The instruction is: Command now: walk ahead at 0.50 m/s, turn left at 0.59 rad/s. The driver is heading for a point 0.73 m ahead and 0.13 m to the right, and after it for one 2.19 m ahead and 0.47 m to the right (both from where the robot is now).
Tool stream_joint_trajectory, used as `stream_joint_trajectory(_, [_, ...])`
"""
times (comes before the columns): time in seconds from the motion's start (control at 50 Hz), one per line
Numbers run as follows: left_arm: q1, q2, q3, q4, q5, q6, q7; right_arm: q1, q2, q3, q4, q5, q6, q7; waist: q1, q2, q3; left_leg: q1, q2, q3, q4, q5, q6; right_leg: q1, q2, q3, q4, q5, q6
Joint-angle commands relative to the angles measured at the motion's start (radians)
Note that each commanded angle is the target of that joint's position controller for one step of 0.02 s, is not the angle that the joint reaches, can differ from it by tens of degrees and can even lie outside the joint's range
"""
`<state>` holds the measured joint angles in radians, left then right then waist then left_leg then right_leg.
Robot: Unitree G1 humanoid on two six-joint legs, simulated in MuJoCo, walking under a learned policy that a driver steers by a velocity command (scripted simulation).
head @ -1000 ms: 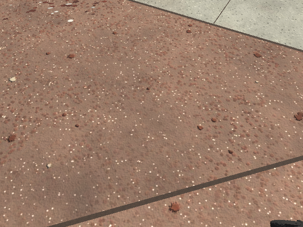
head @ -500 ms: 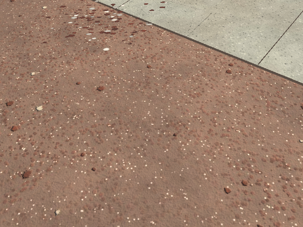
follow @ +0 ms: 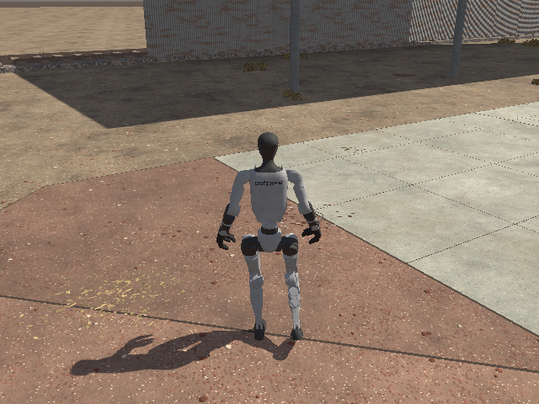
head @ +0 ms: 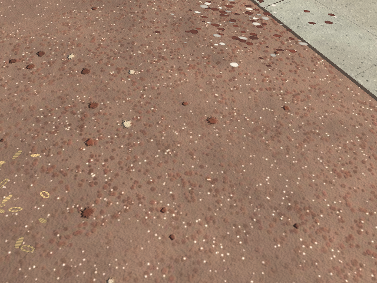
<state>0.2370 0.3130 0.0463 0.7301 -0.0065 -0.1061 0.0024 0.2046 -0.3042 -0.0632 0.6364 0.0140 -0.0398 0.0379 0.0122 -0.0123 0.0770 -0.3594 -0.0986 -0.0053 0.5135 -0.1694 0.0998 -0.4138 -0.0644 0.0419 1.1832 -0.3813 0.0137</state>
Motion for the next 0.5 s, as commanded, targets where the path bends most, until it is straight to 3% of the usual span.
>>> stream_joint_trajectory(0.02, [0.020, 0.133, 0.037, -0.078, 0.022, -0.009, 0.004, -0.003, -0.126, -0.037, -0.068, -0.010, -0.026, -0.013, 0.012, 0.056, -0.131, 0.234, 0.270, -0.388, -0.275, 0.217, 0.209, -0.205, -0.054, 0.045, -0.070, 0.077, 0.023])
stream_joint_trajectory(0.08, [-0.039, 0.088, 0.022, -0.094, 0.028, 0.010, 0.006, 0.032, -0.149, -0.043, -0.036, -0.004, -0.028, -0.032, 0.001, 0.049, -0.094, 0.134, 0.232, -0.301, -0.289, 0.278, 0.200, -0.198, -0.036, 0.019, -0.213, 0.179, 0.063])
stream_joint_trajectory(0.16, [-0.202, 0.048, 0.004, -0.130, 0.019, 0.002, -0.005, 0.088, -0.162, -0.045, -0.003, 0.006, -0.014, -0.050, -0.064, 0.081, -0.067, 0.087, 0.171, -0.257, -0.270, 0.142, 0.131, -0.121, 0.024, 0.012, -0.520, 0.434, 0.069])
stream_joint_trajectory(0.24, [-0.259, 0.066, 0.004, -0.134, 0.000, -0.014, -0.033, 0.157, -0.147, -0.034, 0.048, 0.006, -0.017, -0.049, -0.105, 0.105, -0.056, 0.190, 0.240, -0.281, -0.237, 0.072, 0.117, -0.099, 0.020, 0.012, -0.638, 0.510, 0.032])
stream_joint_trajectory(0.3, [-0.254, 0.091, 0.014, -0.144, -0.003, -0.014, -0.039, 0.175, -0.157, -0.036, 0.075, -0.001, -0.012, -0.046, -0.094, 0.127, -0.037, 0.315, 0.306, -0.311, -0.193, 0.182, 0.101, -0.125, 0.023, 0.000, -0.668, 0.358, -0.029])
stream_joint_trajectory(0.32, [-0.226, 0.098, 0.018, -0.140, -0.004, -0.014, -0.038, 0.169, -0.160, -0.037, 0.080, -0.001, -0.009, -0.045, -0.076, 0.133, -0.039, 0.342, 0.309, -0.300, -0.160, 0.279, 0.090, -0.095, 0.035, -0.018, -0.683, 0.308, -0.052])
stream_joint_trajectory(0.34, [-0.147, 0.116, 0.030, -0.119, -0.002, -0.015, -0.035, 0.153, -0.155, -0.034, 0.081, -0.001, -0.006, -0.045, -0.029, 0.119, -0.081, 0.354, 0.277, -0.257, -0.065, 0.456, 0.071, 0.012, 0.065, -0.046, -0.720, 0.305, -0.083])
stream_joint_trajectory(0.36, [-0.018, 0.152, 0.047, -0.089, 0.003, -0.016, -0.033, 0.153, -0.133, -0.023, 0.076, -0.010, -0.004, -0.048, 0.028, 0.085, -0.191, 0.315, 0.226, -0.198, 0.118, 0.541, 0.043, 0.210, 0.035, -0.011, -0.703, 0.363, -0.129])
stream_joint_trajectory(0.38, [0.109, 0.233, 0.065, -0.079, 0.018, -0.017, -0.034, 0.220, -0.089, -0.004, 0.049, -0.019, -0.013, -0.051, 0.039, -0.075, -0.358, 0.054, 0.119, -0.126, 0.437, 0.308, -0.020, 0.562, -0.149, 0.299, -0.687, 0.376, -0.259])
stream_joint_trajectory(0.4, [0.175, 0.233, 0.072, -0.043, -0.004, -0.007, -0.048, 0.271, -0.058, 0.008, 0.050, -0.019, -0.027, -0.049, 0.033, -0.283, -0.392, -0.240, 0.008, -0.084, 0.681, -0.347, -0.083, 0.742, -0.272, 0.681, -0.838, 0.150, -0.358])
stream_joint_trajectory(0.42, [0.162, 0.153, 0.048, -0.048, -0.027, -0.003, -0.051, 0.182, -0.133, -0.004, 0.035, -0.006, -0.039, -0.042, 0.057, -0.176, -0.294, -0.367, 0.064, -0.147, 0.752, -0.355, -0.076, 0.705, -0.265, 0.714, -0.889, -0.039, -0.321])
stream_joint_trajectory(0.44, [0.101, 0.127, 0.041, -0.061, -0.018, 0.004, -0.046, 0.083, -0.149, -0.009, 0.015, 0.007, -0.050, -0.037, 0.059, -0.092, -0.168, -0.401, 0.102, -0.127, 0.739, -0.268, -0.073, 0.584, -0.231, 0.592, -0.908, -0.006, -0.288])
stream_joint_trajectory(0.46, [0.071, 0.120, 0.037, -0.070, -0.005, 0.013, -0.042, 0.021, -0.137, -0.006, 0.000, -0.005, -0.061, -0.036, 0.052, -0.025, -0.099, -0.396, 0.127, -0.105, 0.689, -0.212, -0.073, 0.479, -0.189, 0.502, -0.925, 0.096, -0.276])
stream_joint_trajectory(0.48, [0.054, 0.111, 0.033, -0.076, 0.002, 0.016, -0.038, 0.008, -0.126, -0.008, -0.006, -0.021, -0.067, -0.034, 0.028, -0.011, -0.072, -0.366, 0.152, -0.102, 0.619, -0.165, -0.080, 0.413, -0.156, 0.447, -0.939, 0.196, -0.269])
stream_joint_trajectory(0.5, [0.045, 0.102, 0.030, -0.080, 0.007, 0.017, -0.034, 0.019, -0.113, -0.008, -0.008, -0.029, -0.069, -0.034, 0.007, -0.037, -0.085, -0.318, 0.164, -0.100, 0.567, -0.135, -0.090, 0.378, -0.126, 0.409, -0.953, 0.268, -0.265])
